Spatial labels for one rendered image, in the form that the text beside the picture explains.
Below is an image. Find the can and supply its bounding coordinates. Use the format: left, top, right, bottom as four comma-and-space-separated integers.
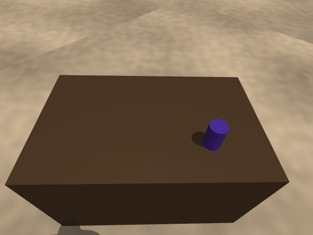
203, 118, 229, 151

